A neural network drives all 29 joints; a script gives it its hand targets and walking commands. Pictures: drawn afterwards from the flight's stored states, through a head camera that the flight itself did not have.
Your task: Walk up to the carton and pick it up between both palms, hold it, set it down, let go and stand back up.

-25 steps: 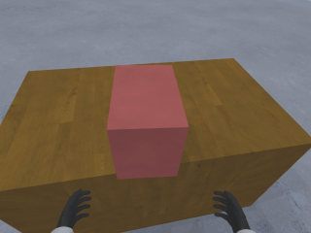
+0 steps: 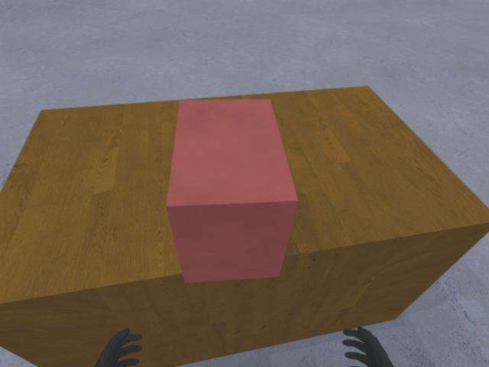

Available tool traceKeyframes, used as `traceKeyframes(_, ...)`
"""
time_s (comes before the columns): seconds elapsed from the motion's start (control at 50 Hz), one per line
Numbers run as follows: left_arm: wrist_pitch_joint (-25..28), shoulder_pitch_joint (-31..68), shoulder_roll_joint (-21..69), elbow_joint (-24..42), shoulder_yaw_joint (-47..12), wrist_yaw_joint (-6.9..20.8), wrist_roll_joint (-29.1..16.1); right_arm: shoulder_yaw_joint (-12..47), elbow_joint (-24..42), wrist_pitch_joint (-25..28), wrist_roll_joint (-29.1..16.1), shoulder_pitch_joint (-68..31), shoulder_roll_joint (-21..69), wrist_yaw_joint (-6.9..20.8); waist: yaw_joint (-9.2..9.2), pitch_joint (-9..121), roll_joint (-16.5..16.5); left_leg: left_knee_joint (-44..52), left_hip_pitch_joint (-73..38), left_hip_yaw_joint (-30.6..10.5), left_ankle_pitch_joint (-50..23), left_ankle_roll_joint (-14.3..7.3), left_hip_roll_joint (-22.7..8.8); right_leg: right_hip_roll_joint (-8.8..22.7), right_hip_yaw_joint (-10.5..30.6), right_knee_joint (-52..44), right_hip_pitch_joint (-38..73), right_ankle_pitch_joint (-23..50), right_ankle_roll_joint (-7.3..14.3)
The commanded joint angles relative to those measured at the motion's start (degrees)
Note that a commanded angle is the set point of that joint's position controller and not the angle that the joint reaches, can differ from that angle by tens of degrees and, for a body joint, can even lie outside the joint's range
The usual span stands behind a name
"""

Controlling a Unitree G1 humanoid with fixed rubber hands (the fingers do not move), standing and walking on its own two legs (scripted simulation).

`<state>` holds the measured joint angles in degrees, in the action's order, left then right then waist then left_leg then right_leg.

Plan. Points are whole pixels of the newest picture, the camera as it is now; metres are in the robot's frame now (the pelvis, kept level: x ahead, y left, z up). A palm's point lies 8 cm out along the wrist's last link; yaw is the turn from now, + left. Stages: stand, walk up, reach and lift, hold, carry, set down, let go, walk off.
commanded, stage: set down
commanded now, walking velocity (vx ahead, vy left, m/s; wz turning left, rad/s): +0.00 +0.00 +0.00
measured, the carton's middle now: (228, 187) +0.48 +0.05 +0.01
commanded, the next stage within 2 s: let go in 0.02 s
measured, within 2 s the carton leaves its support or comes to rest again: neither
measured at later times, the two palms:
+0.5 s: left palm out of the picture +0.15 +0.22 -0.08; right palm out of the picture +0.14 -0.23 -0.08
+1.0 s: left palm out of the picture -0.04 +0.25 -0.15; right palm out of the picture +0.05 -0.22 -0.14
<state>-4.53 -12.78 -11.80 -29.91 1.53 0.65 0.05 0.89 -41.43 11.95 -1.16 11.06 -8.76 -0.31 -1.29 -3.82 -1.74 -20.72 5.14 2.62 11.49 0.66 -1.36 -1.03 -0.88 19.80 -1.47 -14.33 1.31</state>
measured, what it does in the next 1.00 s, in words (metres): stands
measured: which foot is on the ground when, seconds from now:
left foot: down 0.00-1.00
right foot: down 0.00-1.00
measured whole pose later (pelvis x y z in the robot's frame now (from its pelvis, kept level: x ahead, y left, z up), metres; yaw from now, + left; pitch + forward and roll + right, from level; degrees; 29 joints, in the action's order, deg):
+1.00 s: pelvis -0.02 +0.00 -0.02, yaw +8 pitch -1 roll -1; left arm -1.5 -20.8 -11.9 -50.0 3.7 -1.5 1.8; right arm -1.6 -47.7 -0.5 2.2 21.4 -9.7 -0.2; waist -1.4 1.8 0.1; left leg -34.7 19.1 -5.1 14.9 0.4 1.0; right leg 0.9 -9.0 31.7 -11.2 -19.9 1.4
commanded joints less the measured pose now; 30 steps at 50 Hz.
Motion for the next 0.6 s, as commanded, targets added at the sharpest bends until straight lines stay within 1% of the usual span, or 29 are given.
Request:
traceKeyframes(0.0,0.7,4.7,-6.5,7.5,1.9,-0.1,0.4,-2.6,5.9,1.7,0.8,-3.9,-6.5,-0.2,0.58,4.9,2.7,-0.7,-12.2,0.4,-18.4,1.2,1.3,0.6,-0.6,-5.6,-12.2,12.3,-1.2)
traceKeyframes(0.08,-0.1,6.9,-6.3,8.6,0.5,-0.9,0.2,-4.8,4.7,2.1,2.5,-5.7,-7.5,0.4,1.49,5.3,3.1,-0.9,-11.5,0.4,-15.1,1.2,0.3,0.2,-1.3,-4.4,-13.8,9.7,-0.7)
traceKeyframes(0.12,0.1,7.5,-6.3,9.2,-0.2,-1.7,-0.2,-5.5,4.7,2.4,2.8,-6.7,-7.8,1.1,1.63,5.8,3.2,-1.1,-10.8,0.4,-13.9,1.1,-0.1,0.2,-1.4,-4.0,-14.1,8.7,-0.4)
traceKeyframes(0.16,0.3,7.1,-6.3,8.6,-0.2,-2.0,-0.4,-5.4,4.5,2.5,2.6,-6.6,-8.0,1.6,1.55,6.3,2.5,-1.3,-10.5,0.4,-14.1,1.0,0.0,0.3,-1.0,-3.8,-13.6,9.9,-0.4)
traceKeyframes(0.24,-0.1,5.7,-6.3,6.7,0.9,-1.6,0.2,-4.2,4.0,2.5,2.0,-5.6,-8.3,1.5,1.12,6.9,1.2,-1.6,-10.9,0.4,-15.2,0.8,1.2,0.7,-0.3,-3.4,-11.9,15.3,-1.4)
traceKeyframes(0.28,-0.4,5.8,-6.1,6.2,1.2,-1.5,0.5,-3.9,4.0,2.5,1.8,-5.5,-8.3,1.5,1.00,6.7,1.1,-1.4,-11.0,0.5,-14.7,0.8,1.4,0.8,-0.2,-3.5,-11.7,15.9,-1.5)
traceKeyframes(0.48,-1.1,7.8,-6.0,6.7,1.0,-1.8,0.5,-4.1,6.0,1.0,2.3,-5.7,-8.1,1.6,1.17,4.7,1.3,-0.3,-9.6,1.2,-9.8,0.3,1.0,1.3,0.4,-3.8,-13.5,11.6,-1.2)
traceKeyframes(0.5,-0.5,6.5,-4.3,7.8,0.5,-1.6,-0.9,-5.9,10.6,1.0,2.0,-4.9,-9.5,1.2,-1.60,6.2,-0.8,-2.8,-4.7,2.0,-9.1,1.2,2.6,1.4,0.7,-1.9,-11.0,10.3,-1.6)
traceKeyframes(0.52,2.4,3.5,-9.8,0.8,3.2,-1.1,5.0,-5.1,-0.7,-5.9,1.8,5.1,-11.5,0.6,1.48,5.3,6.0,-3.2,10.7,-5.8,-25.3,-0.7,-6.3,4.5,0.9,3.8,-2.3,7.7,-1.8)
traceKeyframes(0.54,3.5,-0.6,-9.7,1.0,3.8,-0.9,4.5,-5.3,0.8,-8.7,2.4,6.1,-12.1,0.6,-1.13,7.6,7.7,-4.3,11.5,-6.8,-25.7,-1.6,-6.8,5.2,1.8,4.5,-0.1,8.2,-1.7)
traceKeyframes(0.56,4.4,-1.8,-8.6,-0.7,3.4,-0.5,3.6,-5.0,2.1,-9.8,2.5,3.9,-11.0,0.9,-1.47,8.8,7.2,-6.1,11.0,-6.1,-23.5,-1.6,-6.0,5.3,1.7,5.3,-1.5,11.1,-1.4)
traceKeyframes(0.58,4.7,-1.2,-8.0,-1.7,3.2,-0.4,2.8,-4.8,2.9,-10.3,2.5,3.9,-9.9,1.1,-0.63,9.5,5.0,-7.1,12.5,-5.6,-19.4,-1.3,-4.7,5.7,1.8,5.9,-1.7,12.9,-0.6)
